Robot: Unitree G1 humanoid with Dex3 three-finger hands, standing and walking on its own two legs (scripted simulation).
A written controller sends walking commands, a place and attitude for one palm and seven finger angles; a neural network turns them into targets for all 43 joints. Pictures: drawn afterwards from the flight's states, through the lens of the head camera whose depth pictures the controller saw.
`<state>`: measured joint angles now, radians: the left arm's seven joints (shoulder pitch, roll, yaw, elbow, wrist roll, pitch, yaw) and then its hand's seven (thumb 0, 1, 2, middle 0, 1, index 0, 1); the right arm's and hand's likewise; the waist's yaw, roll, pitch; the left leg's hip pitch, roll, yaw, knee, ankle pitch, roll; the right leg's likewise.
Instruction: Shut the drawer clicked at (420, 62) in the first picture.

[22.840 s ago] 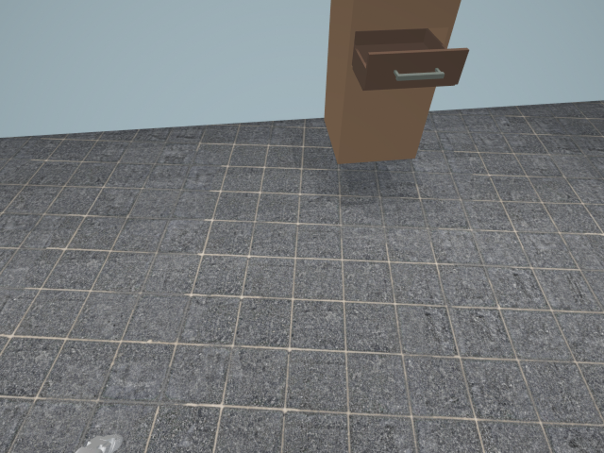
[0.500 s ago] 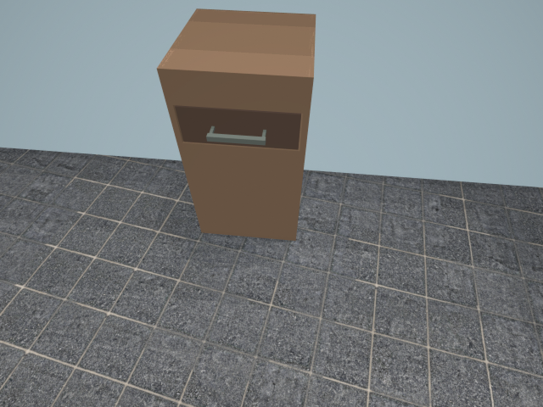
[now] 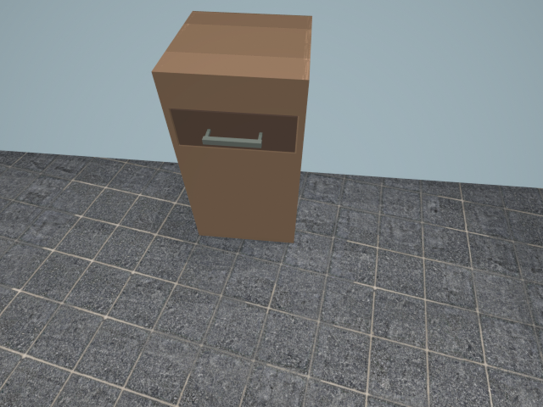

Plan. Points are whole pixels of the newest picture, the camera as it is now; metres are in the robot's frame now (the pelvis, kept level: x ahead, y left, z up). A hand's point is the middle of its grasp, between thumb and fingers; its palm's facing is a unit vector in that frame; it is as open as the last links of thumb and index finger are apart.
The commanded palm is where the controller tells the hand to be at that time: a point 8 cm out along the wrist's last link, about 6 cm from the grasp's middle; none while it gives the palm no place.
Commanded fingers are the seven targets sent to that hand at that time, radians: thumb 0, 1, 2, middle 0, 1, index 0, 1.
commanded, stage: look to check the result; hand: left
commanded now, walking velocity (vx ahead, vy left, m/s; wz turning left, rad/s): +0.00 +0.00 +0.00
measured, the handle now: (233, 138) +0.88 +0.16 -0.17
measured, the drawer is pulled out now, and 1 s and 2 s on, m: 0.00 0.00 0.00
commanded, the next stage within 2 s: none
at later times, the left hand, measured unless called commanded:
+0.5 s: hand out of the picture +0.04 +0.20 -0.17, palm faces +0.00 -0.97 -0.25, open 7.4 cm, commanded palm none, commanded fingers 0.00 0.90 0.90 -0.20 -0.30 -0.20 -0.30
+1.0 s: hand out of the picture +0.05 +0.20 -0.17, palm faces +0.00 -0.96 -0.26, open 7.4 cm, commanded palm none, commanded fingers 0.00 0.90 0.90 -0.20 -0.30 -0.20 -0.30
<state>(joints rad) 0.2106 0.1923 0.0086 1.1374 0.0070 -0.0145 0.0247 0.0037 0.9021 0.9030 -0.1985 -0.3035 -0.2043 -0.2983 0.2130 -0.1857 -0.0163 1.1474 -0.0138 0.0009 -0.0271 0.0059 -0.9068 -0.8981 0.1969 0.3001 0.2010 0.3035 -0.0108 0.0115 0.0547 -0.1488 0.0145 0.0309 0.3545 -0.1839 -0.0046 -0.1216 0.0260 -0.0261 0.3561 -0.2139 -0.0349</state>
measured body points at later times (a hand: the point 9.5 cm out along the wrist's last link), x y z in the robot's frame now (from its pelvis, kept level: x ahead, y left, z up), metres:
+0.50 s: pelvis +0.01 +0.00 +0.00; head +0.03 -0.01 +0.45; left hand +0.04 +0.25 -0.15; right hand +0.02 -0.25 -0.16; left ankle +0.00 +0.12 -0.75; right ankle -0.01 -0.10 -0.75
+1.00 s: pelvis +0.01 +0.00 +0.00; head +0.03 -0.01 +0.45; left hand +0.05 +0.25 -0.15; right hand +0.03 -0.25 -0.16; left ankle +0.00 +0.12 -0.75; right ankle -0.01 -0.10 -0.75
